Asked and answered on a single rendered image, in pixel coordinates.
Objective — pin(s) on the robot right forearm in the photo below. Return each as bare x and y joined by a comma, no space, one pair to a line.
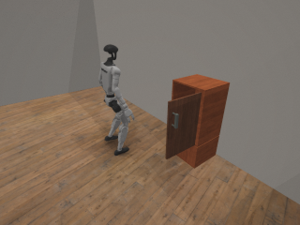
121,100

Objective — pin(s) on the handle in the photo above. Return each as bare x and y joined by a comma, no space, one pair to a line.
176,120

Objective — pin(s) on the right robot upper arm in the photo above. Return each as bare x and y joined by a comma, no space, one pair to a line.
116,72

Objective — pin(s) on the right robot hand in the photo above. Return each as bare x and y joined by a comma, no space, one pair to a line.
129,113

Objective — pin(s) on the robot right shin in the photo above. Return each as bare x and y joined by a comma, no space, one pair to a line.
122,135

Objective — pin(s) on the cupboard door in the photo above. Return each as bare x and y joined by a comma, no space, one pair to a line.
182,138

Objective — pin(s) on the humanoid robot torso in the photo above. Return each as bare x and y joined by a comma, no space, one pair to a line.
107,82

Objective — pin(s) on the left robot upper arm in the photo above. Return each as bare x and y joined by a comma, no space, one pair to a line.
100,73

